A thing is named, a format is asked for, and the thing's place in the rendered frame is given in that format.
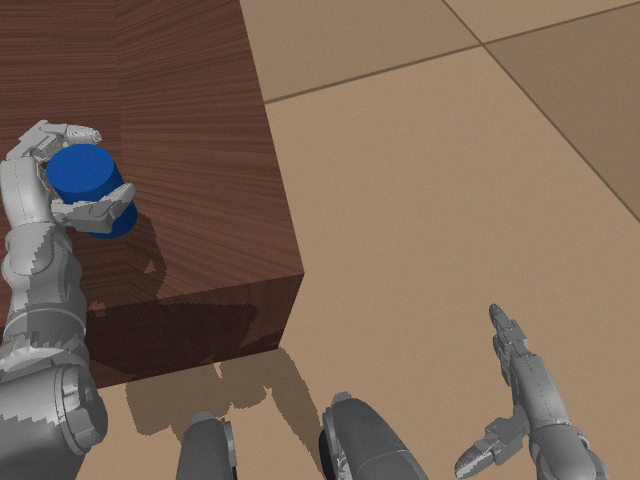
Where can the left robot hand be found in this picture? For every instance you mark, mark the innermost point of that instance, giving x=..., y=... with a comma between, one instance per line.
x=28, y=196

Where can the right robot arm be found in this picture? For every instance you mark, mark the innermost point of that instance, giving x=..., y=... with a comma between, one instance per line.
x=561, y=452

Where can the left robot arm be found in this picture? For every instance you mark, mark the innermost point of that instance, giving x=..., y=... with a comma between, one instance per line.
x=50, y=411

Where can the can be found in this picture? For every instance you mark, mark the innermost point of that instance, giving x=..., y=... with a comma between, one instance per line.
x=86, y=172

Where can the right robot foot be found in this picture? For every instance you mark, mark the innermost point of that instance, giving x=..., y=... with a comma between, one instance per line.
x=326, y=462

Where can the right robot hand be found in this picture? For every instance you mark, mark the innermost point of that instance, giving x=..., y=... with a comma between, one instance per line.
x=536, y=399

